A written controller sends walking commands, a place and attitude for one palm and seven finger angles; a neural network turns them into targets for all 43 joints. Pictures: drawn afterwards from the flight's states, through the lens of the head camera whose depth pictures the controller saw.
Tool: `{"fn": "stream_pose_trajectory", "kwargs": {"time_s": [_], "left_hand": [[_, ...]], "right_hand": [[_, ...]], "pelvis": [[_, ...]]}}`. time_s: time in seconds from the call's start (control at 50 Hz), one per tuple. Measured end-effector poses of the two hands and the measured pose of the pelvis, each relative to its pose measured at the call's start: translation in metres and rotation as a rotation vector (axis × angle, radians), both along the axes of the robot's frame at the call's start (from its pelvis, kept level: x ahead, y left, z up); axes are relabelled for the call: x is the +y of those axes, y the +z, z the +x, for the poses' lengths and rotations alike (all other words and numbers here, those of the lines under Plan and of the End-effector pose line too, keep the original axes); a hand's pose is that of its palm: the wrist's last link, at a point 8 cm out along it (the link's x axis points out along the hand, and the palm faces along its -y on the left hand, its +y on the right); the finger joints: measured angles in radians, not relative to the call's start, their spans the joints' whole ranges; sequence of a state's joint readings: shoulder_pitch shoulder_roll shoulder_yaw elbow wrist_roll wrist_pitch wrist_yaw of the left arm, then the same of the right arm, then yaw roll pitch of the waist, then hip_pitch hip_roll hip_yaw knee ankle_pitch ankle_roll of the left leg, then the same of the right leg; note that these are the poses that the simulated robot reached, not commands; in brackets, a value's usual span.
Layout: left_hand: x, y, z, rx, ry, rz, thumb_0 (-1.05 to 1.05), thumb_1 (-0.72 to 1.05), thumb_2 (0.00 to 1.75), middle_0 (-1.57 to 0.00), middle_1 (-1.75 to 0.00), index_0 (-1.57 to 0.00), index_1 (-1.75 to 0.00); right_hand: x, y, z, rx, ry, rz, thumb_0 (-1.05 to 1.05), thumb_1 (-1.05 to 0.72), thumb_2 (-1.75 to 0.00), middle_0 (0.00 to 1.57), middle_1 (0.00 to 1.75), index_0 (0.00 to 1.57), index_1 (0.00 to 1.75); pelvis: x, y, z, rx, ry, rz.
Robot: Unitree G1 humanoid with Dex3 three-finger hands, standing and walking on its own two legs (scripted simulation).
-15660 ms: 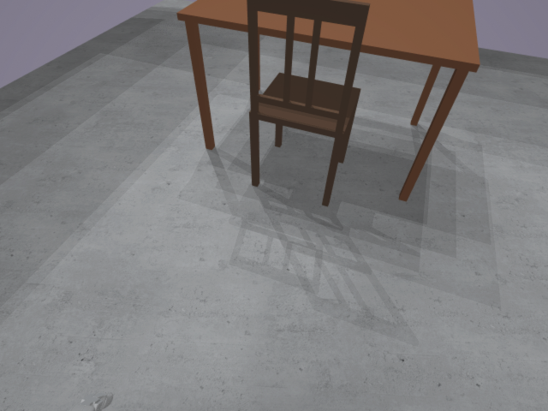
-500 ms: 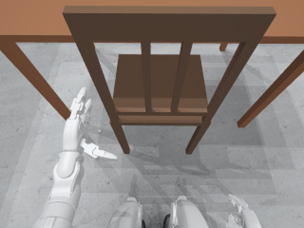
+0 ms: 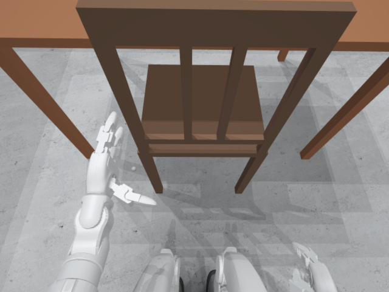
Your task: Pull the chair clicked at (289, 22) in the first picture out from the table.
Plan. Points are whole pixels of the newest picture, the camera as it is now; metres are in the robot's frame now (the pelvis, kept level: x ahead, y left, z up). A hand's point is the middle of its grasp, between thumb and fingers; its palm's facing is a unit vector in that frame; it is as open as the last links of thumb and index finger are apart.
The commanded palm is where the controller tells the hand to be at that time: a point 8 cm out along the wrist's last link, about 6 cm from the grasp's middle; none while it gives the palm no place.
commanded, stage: aim the fingers beside a spindle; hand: left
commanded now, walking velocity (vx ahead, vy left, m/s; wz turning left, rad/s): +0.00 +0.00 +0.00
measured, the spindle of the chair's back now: (187, 101) +0.51 +0.03 +0.02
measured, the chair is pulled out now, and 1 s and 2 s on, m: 0.00 0.00 0.00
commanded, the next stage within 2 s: none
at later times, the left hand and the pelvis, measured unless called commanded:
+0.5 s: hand (120, 158) +0.37 +0.16 +0.02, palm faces +0.05 -1.00 -0.05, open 17.0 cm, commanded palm +0.34 +0.20 +0.01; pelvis +0.00 +0.00 +0.00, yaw +0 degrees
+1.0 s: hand (130, 167) +0.35 +0.14 +0.01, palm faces -0.04 -1.00 +0.00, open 17.0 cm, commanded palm +0.34 +0.20 +0.02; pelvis +0.00 +0.01 +0.00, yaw +0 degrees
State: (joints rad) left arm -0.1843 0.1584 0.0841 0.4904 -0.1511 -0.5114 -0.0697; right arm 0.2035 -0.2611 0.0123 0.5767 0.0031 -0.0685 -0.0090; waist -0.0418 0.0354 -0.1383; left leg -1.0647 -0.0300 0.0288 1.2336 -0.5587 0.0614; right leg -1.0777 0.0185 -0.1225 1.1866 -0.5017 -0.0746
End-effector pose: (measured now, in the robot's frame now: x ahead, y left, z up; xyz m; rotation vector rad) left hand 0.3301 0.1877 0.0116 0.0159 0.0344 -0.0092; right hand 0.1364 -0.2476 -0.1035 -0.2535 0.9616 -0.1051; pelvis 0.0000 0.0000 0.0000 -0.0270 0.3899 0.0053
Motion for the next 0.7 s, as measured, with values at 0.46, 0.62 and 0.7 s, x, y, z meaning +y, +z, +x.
{"fn": "stream_pose_trajectory", "kwargs": {"time_s": [0.46, 0.62, 0.7], "left_hand": [[0.022, 0.018, 0.011, -0.082, 0.064, 0.034, -0.02, -0.5, 0.3, -0.06, -0.08, -0.06, -0.08], [0.009, -0.006, 0.005, 0.051, -0.027, -0.008, -0.01, -0.5, 0.3, -0.06, -0.08, -0.06, -0.08], [0.004, 0.008, -0.003, -0.013, -0.006, -0.006, -0.02, -0.5, 0.3, -0.06, -0.08, -0.06, -0.08]], "right_hand": [[0.003, -0.001, -0.001, 0.015, 0.006, 0.003, 0.01, -0.91, -0.9, 0.2, 0.3, 0.21, 0.3], [0.003, 0.0, 0.001, 0.005, -0.01, 0.008, 0.01, -0.91, -0.9, 0.2, 0.3, 0.21, 0.3], [0.006, 0.003, 0.002, -0.001, -0.006, 0.006, 0.01, -0.91, -0.9, 0.2, 0.3, 0.21, 0.3]], "pelvis": [[0.001, 0.0, 0.002, 0.0, 0.001, -0.001], [0.004, 0.0, 0.001, 0.005, 0.002, -0.007], [0.005, 0.003, 0.003, -0.002, -0.003, -0.003]]}}
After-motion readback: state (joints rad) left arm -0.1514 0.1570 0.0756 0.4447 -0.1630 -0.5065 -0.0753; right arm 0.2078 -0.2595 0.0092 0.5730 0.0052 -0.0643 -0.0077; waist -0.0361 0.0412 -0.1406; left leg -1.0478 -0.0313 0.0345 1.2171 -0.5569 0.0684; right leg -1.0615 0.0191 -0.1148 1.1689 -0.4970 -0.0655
